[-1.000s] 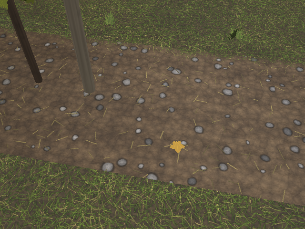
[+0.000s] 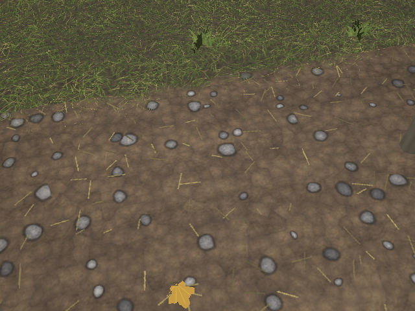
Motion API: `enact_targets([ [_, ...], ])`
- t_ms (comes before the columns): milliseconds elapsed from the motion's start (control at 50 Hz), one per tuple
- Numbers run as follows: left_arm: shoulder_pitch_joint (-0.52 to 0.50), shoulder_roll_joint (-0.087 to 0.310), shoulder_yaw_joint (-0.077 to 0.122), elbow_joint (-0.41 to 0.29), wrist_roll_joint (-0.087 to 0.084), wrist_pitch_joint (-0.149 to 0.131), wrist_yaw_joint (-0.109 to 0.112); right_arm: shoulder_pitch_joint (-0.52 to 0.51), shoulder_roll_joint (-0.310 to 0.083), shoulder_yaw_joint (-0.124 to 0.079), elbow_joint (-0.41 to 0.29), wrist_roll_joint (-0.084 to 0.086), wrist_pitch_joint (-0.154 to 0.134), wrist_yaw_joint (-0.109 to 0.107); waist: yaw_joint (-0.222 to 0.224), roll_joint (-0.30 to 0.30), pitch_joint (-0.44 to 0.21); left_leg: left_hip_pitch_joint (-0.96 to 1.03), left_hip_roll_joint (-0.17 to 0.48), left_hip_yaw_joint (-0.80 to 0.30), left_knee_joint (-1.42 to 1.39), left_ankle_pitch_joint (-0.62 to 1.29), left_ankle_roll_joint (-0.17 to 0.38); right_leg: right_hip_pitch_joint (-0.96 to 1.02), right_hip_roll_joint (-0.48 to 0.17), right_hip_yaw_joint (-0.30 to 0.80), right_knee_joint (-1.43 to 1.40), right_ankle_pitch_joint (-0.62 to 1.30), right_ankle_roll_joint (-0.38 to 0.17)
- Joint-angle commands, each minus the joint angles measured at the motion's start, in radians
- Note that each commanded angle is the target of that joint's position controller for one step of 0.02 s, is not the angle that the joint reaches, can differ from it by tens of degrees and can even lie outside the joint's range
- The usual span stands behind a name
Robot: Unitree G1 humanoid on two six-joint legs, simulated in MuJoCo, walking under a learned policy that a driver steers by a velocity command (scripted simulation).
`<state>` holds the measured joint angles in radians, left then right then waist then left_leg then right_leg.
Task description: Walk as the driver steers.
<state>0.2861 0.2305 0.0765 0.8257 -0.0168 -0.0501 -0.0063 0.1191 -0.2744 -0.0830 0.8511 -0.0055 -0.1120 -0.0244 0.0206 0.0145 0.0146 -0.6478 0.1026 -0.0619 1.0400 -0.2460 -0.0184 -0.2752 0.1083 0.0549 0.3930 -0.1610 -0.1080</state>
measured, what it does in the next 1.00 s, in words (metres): walks ahead: left foot, then right foot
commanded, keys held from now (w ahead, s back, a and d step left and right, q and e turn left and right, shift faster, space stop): w+e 0.04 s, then w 0.72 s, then q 0.24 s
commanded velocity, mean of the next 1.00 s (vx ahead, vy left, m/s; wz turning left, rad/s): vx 0.45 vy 0.00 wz -0.10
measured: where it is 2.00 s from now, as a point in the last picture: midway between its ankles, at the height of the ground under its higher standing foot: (234, 262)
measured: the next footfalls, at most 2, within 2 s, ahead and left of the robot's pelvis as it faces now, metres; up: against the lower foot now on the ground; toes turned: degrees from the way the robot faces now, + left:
left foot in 0.28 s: +0.35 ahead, +0.13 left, +0.00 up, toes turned -7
right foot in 0.80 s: +0.62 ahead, -0.14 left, +0.00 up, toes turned -8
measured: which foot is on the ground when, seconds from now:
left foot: up 0.00-0.26, down 0.28-0.82, up 0.84-1.00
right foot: down 0.00-0.30, up 0.32-0.78, down 0.80-1.00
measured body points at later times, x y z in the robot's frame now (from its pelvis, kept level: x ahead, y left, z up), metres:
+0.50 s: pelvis +0.30 +0.05 +0.00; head +0.32 +0.05 +0.45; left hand +0.45 +0.30 -0.12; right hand +0.33 -0.22 -0.12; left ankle +0.31 +0.13 -0.74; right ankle +0.31 -0.11 -0.67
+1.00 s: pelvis +0.54 -0.04 +0.00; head +0.57 -0.05 +0.45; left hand +0.69 +0.21 -0.11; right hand +0.59 -0.32 -0.14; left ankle +0.55 +0.12 -0.66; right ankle +0.58 -0.13 -0.74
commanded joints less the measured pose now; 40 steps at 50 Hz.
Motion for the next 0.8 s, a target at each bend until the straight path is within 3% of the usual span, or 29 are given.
enact_targets([
  [20,-0.024,0.159,0.040,-0.068,-0.011,-0.027,0.023,-0.048,-0.044,-0.012,-0.077,-0.008,0.003,-0.005,-0.025,-0.042,-0.049,0.012,-0.027,0.011,-0.216,0.168,-0.023,0.013,-0.225,0.217,-0.171,0.257,-0.166],
  [80,0.024,0.153,0.039,-0.044,-0.008,-0.022,0.030,-0.147,-0.019,0.002,-0.102,0.002,-0.004,0.011,0.016,-0.084,-0.029,0.102,-0.076,0.027,-0.451,0.367,-0.011,-0.016,-0.186,0.176,-0.164,0.170,-0.115],
  [120,0.066,0.140,0.036,-0.017,-0.011,-0.026,0.025,-0.191,-0.025,0.006,-0.118,0.011,-0.006,0.021,0.043,-0.097,-0.017,0.130,-0.080,0.020,-0.500,0.424,-0.002,0.010,-0.213,0.205,-0.167,0.113,-0.107],
  [180,0.115,0.131,0.035,0.015,-0.013,-0.026,0.026,-0.244,-0.054,0.006,-0.148,0.014,-0.017,0.036,0.062,-0.094,-0.001,0.081,-0.076,0.010,-0.553,0.333,0.032,0.156,-0.270,0.262,-0.106,0.142,-0.107],
  [220,0.125,0.145,0.039,0.023,-0.004,-0.019,0.031,-0.239,-0.076,0.004,-0.156,0.014,-0.031,0.045,0.051,-0.112,-0.002,0.089,-0.083,0.018,-0.585,0.234,0.062,0.243,-0.298,0.290,-0.053,0.233,-0.094],
  [240,0.115,0.154,0.041,0.021,-0.001,-0.015,0.032,-0.198,-0.088,0.000,-0.148,0.013,-0.036,0.046,0.027,-0.122,-0.020,0.151,-0.100,0.038,-0.608,0.202,0.081,0.263,-0.291,0.286,-0.009,0.344,-0.084],
  [260,0.095,0.149,0.037,0.013,-0.001,-0.014,0.029,-0.096,-0.112,-0.013,-0.119,0.007,-0.042,0.044,-0.024,-0.118,-0.080,0.303,-0.116,0.053,-0.633,0.216,0.111,0.260,-0.249,0.257,0.090,0.503,-0.066],
  [280,0.054,0.130,0.026,-0.010,0.007,-0.017,0.022,0.072,-0.151,-0.028,-0.083,-0.006,-0.044,0.042,-0.104,-0.090,-0.205,0.571,-0.024,-0.032,-0.581,0.262,0.170,0.147,-0.201,0.216,0.294,0.489,-0.041],
  [300,0.158,0.064,0.004,-0.009,-0.004,-0.031,0.014,0.239,-0.223,-0.052,-0.057,-0.016,-0.037,0.038,-0.116,0.103,-0.376,0.986,0.180,-0.367,-0.580,0.173,0.326,-0.201,-0.068,0.114,0.649,0.207,0.041],
  [320,0.195,0.068,-0.005,0.007,-0.015,-0.040,0.012,0.288,-0.174,-0.042,-0.020,0.011,-0.024,0.046,-0.118,0.260,-0.403,1.069,0.295,-0.656,-0.700,0.005,0.385,-0.401,-0.019,0.113,0.855,-0.382,0.064],
  [340,0.119,0.152,0.015,-0.007,-0.027,-0.049,0.011,0.231,-0.106,-0.020,-0.031,0.029,-0.017,0.045,-0.123,0.157,-0.247,0.967,0.269,-0.604,-0.731,-0.128,0.339,-0.512,-0.079,0.150,0.933,-0.355,0.053],
  [360,0.026,0.156,0.014,-0.028,-0.025,-0.052,0.012,0.155,-0.083,-0.011,-0.050,0.022,-0.008,0.042,-0.108,0.070,-0.136,0.825,0.228,-0.476,-0.761,-0.105,0.300,-0.520,-0.128,0.108,0.920,-0.268,0.050],
  [380,-0.030,0.142,0.013,-0.045,-0.009,-0.054,0.014,0.103,-0.070,-0.004,-0.053,0.012,-0.006,0.044,-0.080,0.017,-0.048,0.688,0.187,-0.389,-0.804,-0.022,0.282,-0.507,-0.165,0.073,0.843,-0.199,0.052],
  [400,-0.039,0.138,0.019,-0.045,0.006,-0.051,0.019,0.080,-0.051,0.005,-0.057,0.004,-0.010,0.046,-0.054,0.019,-0.029,0.616,0.154,-0.326,-0.827,0.071,0.262,-0.460,-0.199,0.064,0.778,-0.155,0.053],
  [420,-0.025,0.119,0.018,-0.045,0.006,-0.046,0.020,0.076,-0.050,0.007,-0.052,-0.002,-0.011,0.048,-0.035,0.040,-0.028,0.570,0.131,-0.283,-0.846,0.144,0.256,-0.417,-0.212,0.052,0.741,-0.137,0.057],
  [480,-0.046,0.075,0.010,-0.053,0.009,-0.037,0.021,0.113,-0.078,0.000,-0.027,0.010,-0.011,0.045,-0.024,0.059,-0.028,0.539,0.111,-0.184,-0.881,0.320,0.264,-0.420,-0.231,0.016,0.620,-0.076,0.081],
  [520,-0.122,0.063,0.003,-0.075,0.016,-0.037,0.019,0.138,-0.106,-0.008,-0.014,0.012,-0.005,0.035,-0.040,0.046,-0.019,0.533,0.093,-0.120,-0.893,0.399,0.252,-0.426,-0.229,-0.004,0.480,0.039,0.097],
  [580,-0.226,0.041,-0.009,-0.096,0.012,-0.042,0.009,0.186,-0.116,-0.008,0.010,0.023,0.003,0.028,-0.071,0.053,-0.007,0.503,0.043,-0.034,-0.900,0.398,0.213,-0.335,-0.194,-0.037,0.264,0.227,0.097],
  [640,-0.323,0.050,-0.014,-0.119,0.000,-0.043,-0.003,0.256,-0.119,-0.006,0.046,0.030,0.009,0.026,-0.103,0.057,0.018,0.552,0.067,-0.039,-0.897,0.343,0.208,-0.310,-0.171,-0.044,0.168,0.287,0.093],
  [700,-0.400,0.069,-0.013,-0.152,-0.004,-0.049,-0.020,0.299,-0.126,-0.007,0.074,0.029,0.025,0.023,-0.110,0.055,0.043,0.676,0.123,-0.063,-0.847,0.382,0.204,-0.356,-0.161,-0.039,0.110,0.205,0.068],
  [740,-0.383,0.094,-0.006,-0.154,-0.004,-0.055,-0.029,0.296,-0.143,-0.012,0.083,0.029,0.036,0.017,-0.079,0.069,0.024,0.730,0.145,-0.066,-0.786,0.496,0.188,-0.302,-0.146,-0.045,0.079,0.126,0.042],
  [760,-0.329,0.117,0.004,-0.140,-0.002,-0.056,-0.029,0.280,-0.155,-0.015,0.081,0.029,0.041,0.015,-0.041,0.083,-0.013,0.733,0.138,-0.053,-0.720,0.645,0.176,-0.203,-0.121,-0.067,0.066,0.100,0.025],
  [780,-0.201,0.155,0.025,-0.100,0.008,-0.059,-0.024,0.267,-0.143,-0.009,0.077,0.027,0.046,0.014,0.027,0.074,-0.086,0.692,0.089,-0.031,-0.570,0.776,0.148,-0.002,-0.102,-0.077,0.031,0.151,-0.005],
  [800,-0.027,0.215,0.042,-0.061,0.032,-0.063,-0.016,0.243,-0.118,0.005,0.049,0.013,0.045,0.013,0.098,0.038,-0.223,0.515,0.031,-0.007,-0.333,0.644,0.108,0.310,-0.218,0.025,0.100,0.368,-0.061],
])
Over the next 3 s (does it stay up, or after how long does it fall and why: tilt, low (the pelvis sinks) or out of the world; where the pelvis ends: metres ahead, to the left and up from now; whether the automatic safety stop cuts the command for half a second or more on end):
stays up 0.67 -0.02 -0.02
